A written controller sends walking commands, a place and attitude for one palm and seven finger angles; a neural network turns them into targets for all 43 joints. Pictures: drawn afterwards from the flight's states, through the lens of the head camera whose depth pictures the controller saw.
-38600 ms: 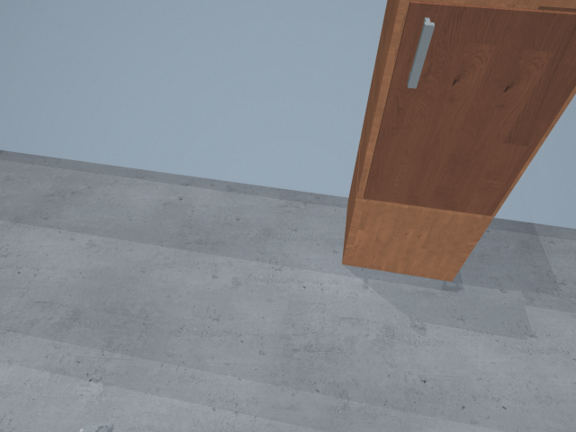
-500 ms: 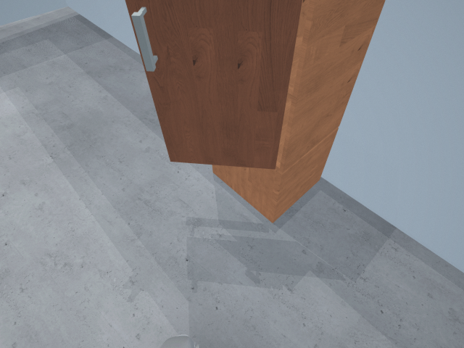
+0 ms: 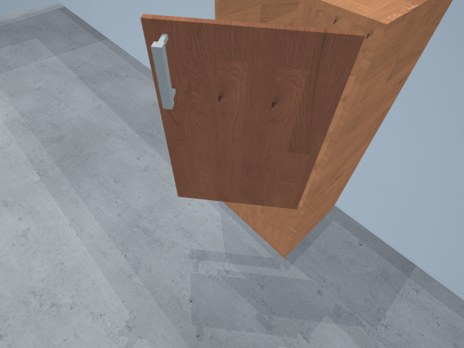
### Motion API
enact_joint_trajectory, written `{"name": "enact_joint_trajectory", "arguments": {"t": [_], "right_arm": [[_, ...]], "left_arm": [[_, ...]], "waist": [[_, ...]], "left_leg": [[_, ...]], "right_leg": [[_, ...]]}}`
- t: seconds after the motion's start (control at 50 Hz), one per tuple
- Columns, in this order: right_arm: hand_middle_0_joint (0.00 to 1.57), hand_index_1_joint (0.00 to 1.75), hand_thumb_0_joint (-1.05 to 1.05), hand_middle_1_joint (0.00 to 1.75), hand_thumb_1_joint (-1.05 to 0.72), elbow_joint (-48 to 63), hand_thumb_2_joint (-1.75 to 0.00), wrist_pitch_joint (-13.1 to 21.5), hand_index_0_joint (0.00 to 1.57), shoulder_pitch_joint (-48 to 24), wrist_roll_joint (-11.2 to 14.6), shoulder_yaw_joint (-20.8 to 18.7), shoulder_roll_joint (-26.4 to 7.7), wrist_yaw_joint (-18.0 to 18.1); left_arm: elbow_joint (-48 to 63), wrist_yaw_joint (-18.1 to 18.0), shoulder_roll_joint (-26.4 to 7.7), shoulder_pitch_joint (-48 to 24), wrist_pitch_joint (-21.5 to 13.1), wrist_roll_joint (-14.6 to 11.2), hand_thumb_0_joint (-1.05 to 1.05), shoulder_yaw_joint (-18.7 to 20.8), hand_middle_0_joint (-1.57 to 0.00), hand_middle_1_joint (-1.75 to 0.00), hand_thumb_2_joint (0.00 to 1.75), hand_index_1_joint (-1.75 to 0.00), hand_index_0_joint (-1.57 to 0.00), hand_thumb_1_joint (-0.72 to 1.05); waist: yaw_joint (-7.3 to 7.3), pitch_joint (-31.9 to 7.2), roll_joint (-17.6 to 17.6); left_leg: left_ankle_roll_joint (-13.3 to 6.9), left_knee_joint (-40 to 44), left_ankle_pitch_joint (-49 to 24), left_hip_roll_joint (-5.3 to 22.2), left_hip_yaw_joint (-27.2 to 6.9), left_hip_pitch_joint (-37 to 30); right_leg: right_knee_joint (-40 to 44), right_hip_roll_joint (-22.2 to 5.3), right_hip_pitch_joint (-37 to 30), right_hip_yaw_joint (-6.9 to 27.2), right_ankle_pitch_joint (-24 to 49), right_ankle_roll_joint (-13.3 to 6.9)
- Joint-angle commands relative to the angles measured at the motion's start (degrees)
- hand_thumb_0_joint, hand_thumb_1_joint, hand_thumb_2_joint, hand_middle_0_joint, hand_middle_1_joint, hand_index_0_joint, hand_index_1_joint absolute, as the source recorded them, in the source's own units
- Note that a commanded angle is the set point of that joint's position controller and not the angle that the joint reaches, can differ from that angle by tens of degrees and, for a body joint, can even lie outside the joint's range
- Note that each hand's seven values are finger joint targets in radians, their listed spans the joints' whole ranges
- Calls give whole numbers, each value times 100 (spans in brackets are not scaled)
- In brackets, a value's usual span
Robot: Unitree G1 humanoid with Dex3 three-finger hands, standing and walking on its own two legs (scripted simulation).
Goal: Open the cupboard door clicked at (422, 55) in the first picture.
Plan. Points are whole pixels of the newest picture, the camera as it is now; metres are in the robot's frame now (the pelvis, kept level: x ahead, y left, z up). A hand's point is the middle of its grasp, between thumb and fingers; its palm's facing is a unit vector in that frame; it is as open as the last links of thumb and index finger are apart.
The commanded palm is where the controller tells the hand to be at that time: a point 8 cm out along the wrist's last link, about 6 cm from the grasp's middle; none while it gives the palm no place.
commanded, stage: come to a stop and stand still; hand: left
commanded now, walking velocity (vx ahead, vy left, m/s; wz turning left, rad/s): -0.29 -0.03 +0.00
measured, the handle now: (166, 73) +0.59 +0.18 +0.15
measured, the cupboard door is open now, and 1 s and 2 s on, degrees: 40 40 40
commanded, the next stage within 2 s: look again from close up in 1.18 s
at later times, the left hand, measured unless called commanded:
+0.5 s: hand out of the picture +0.10 +0.20 -0.18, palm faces +0.04 -0.98 -0.18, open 7.4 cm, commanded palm none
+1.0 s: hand out of the picture +0.02 +0.13 -0.17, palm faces +0.03 -0.98 -0.20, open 7.3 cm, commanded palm none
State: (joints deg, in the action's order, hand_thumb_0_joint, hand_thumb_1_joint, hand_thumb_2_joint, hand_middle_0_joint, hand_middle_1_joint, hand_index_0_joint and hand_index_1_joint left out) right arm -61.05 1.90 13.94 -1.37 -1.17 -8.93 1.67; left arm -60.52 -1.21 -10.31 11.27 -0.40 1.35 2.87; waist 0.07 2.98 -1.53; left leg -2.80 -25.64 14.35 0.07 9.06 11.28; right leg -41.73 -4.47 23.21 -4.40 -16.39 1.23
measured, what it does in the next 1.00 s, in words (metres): steps on the spot: right foot, then right foot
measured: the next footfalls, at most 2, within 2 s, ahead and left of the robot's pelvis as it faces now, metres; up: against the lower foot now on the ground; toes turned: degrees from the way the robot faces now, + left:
right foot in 0.04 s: +0.09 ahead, -0.13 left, +0.00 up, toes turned -5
right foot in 0.66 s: +0.06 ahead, -0.12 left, +0.00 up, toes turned -6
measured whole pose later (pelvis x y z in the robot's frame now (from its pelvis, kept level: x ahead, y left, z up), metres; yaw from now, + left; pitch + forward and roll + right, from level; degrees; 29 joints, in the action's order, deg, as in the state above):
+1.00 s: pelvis +0.01 -0.04 +0.00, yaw +1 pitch -1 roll +0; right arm -66.8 -1.0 15.7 -0.8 -1.1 -8.1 1.3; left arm -65.2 -1.9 -8.5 14.9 -0.3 0.4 0.7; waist -1.1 1.5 0.4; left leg 2.3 -24.3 13.6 3.8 4.5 9.9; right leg -23.7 -0.2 5.5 -3.2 -17.7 -1.0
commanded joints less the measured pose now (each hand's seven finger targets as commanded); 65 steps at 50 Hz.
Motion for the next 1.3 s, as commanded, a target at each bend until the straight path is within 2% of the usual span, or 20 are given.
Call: {"name": "enact_joint_trajectory", "arguments": {"t": [0.0, 0.04, 0.1, 0.14, 0.18, 0.22, 0.24, 0.26, 0.28, 0.3, 0.38, 0.52, 0.6, 0.64, 0.7, 0.8, 0.92, 1.24, 1.26, 1.28], "right_arm": [[20, 30, 0, 30, -90, 143, -90, -79, 20, 32, 62, -134, -641, 68], [20, 30, 0, 30, -90, 120, -90, -184, 20, 388, 121, -188, -549, 10], [20, 30, 0, 30, -90, 34, -90, -326, 20, 699, 129, -216, -428, 18], [20, 30, 0, 30, -90, 96, -90, -360, 20, 568, 135, -225, -378, 11], [20, 30, 0, 30, -90, 141, -90, -386, 20, 459, 139, -230, -336, 22], [20, 30, 0, 30, -90, 53, -90, -380, 20, 667, 119, -231, -353, 16], [20, 30, 0, 30, -90, 75, -90, -337, 20, 694, 70, -253, -557, 25], [20, 30, 0, 30, -90, 225, -90, -316, 20, 547, 15, -294, -880, 30], [20, 30, 0, 30, -90, 237, -90, -300, 20, 452, -16, -296, -886, 77], [20, 30, 0, 30, -90, 262, -90, -274, 20, 555, -37, -282, -879, 155], [20, 30, 0, 30, -90, 362, -90, -182, 20, 395, -31, -236, -790, 204], [20, 30, 0, 30, -90, 124, -90, -191, 20, 649, -43, -334, -1000, 155], [20, 30, 0, 30, -90, 106, -90, -193, 20, 370, 42, -325, -937, 98], [20, 30, 0, 30, -90, 157, -90, -237, 20, 311, 104, -222, -506, 25], [20, 30, 0, 30, -90, -55, -90, -281, 20, 370, 30, -147, -392, -30], [20, 30, 0, 30, -90, -330, -90, -184, 20, 449, 58, -122, -475, 12], [20, 30, 0, 30, -90, -453, -90, -216, 20, 475, 39, -81, -411, 14], [20, 30, 0, 30, -90, -491, -90, -158, 20, 540, 54, -54, -305, 75], [20, 30, 0, 30, -90, 24, -90, -48, 20, -231, 120, -40, -466, 2], [20, 30, 0, 30, -90, 351, -90, -76, 20, -112, 95, 8, -288, -20]], "left_arm": [[48, -9, -485, 744, 41, -11, 0, 11, -20, -30, 90, -30, -20, 90], [199, -28, -840, 491, 46, -6, 0, 32, -20, -30, 90, -30, -20, 90], [268, -103, -901, 340, 30, -47, 0, 71, -20, -30, 90, -30, -20, 90], [299, -151, -942, 257, 45, -47, 0, 107, -20, -30, 90, -30, -20, 90], [332, -180, -959, 113, 77, -33, 0, 154, -20, -30, 90, -30, -20, 90], [416, -162, -923, -100, 108, -75, 0, 164, -20, -30, 90, -30, -20, 90], [504, -133, -755, -91, 134, -113, 0, 157, -20, -30, 90, -30, -20, 90], [618, -115, -523, -48, 183, -124, 0, 113, -20, -30, 90, -30, -20, 90], [641, -138, -484, -238, 261, -101, 0, 85, -20, -30, 90, -30, -20, 90], [642, -136, -484, -316, 330, -90, 0, 112, -20, -30, 90, -30, -20, 90], [506, -83, -322, -152, 275, -76, 0, 117, -20, -30, 90, -30, -20, 90], [524, 8, -225, -295, 260, -74, 0, 34, -20, -30, 90, -30, -20, 90], [248, -1, -381, 390, 160, -65, 0, 53, -20, -30, 90, -30, -20, 90], [180, -54, -780, 280, 74, -50, 0, 42, -20, -30, 90, -30, -20, 90], [68, -72, -677, 137, -28, -75, 0, -60, -20, -30, 90, -30, -20, 90], [-130, -95, -515, 415, -66, -122, 0, -119, -20, -30, 90, -30, -20, 90], [-258, -95, -412, 545, -68, -125, 0, -152, -20, -30, 90, -30, -20, 90], [-389, -118, -243, 877, -108, -108, 0, -148, -20, -30, 90, -30, -20, 90], [-510, -350, -448, 1484, -270, 13, 0, -153, -20, -30, 90, -30, -20, 90], [-339, -348, -672, 1331, -341, 30, 0, -117, -20, -30, 90, -30, -20, 90]], "waist": [[222, -145, 424], [-8, -107, 53], [-92, -774, -1071], [-5, -842, -1197], [4, -727, -980], [-136, -791, -494], [-110, -860, 250], [-32, -701, 1240], [-127, -401, 1828], [-195, -347, 1399], [-48, -360, 720], [-309, -611, 1219], [1, -549, 796], [-158, -216, -475], [-232, -39, -789], [-129, -141, 74], [-107, 179, 40], [-74, 108, 148], [268, 396, -271], [-59, 289, -264]], "left_leg": [[11, 80, -1869, 1080, -706, 565], [305, -318, -484, 505, -555, 640], [421, -1175, 33, 205, -400, 331], [462, -1536, 1287, 96, -472, 778], [485, -1282, 1359, 148, -544, 830], [479, -213, -77, 286, -559, 279], [268, 170, -1976, 847, -1034, -193], [-227, 424, -3461, 1660, -1818, -103], [-664, 652, -4345, 1966, -2045, -112], [-881, 572, -4458, 2067, -2101, 30], [-787, 286, -4594, 1704, -1533, -629], [-665, 377, -3769, 1717, -1513, -1008], [-181, 49, -2210, 1279, -1284, -180], [360, -157, 118, 482, -623, 406], [392, -63, -290, 334, -609, -144], [343, 195, -1363, 647, -733, -368], [359, 373, -843, 614, -757, -335], [343, 382, -1192, 655, -727, -432], [438, -1177, -794, 592, -442, 343], [394, -1029, 116, 299, -465, 753]], "right_leg": [[1417, -154, -1367, 406, 1838, -124], [1314, -883, -1125, 994, 3253, -622], [1422, -1261, -1402, 1109, 4619, -1027], [1448, -1447, -1827, 1170, 5402, -1227], [1384, -1415, -1912, 1104, 5497, -1238], [1047, -1139, -1629, 863, 4575, -907], [740, -670, -1102, 480, 3310, -493], [281, -62, -647, 1, 1119, -86], [-699, 292, -236, 159, -1268, -6], [-1557, 340, -20, 600, -1673, -43], [-1855, 297, 471, 681, -1077, 22], [-11, 260, -293, 268, -1096, 26], [2077, 205, -1605, 224, 600, -85], [2497, -891, -1458, 1238, 1029, -522], [2429, -618, -905, 1007, 1291, -524], [2134, -313, -1296, 661, 1928, -302], [2448, -271, -1138, 729, 1122, -317], [2375, -232, -1362, 647, 1775, -295], [2271, -641, -1109, 1224, 4772, 82], [1816, -852, -1745, 1028, 6835, -93]]}}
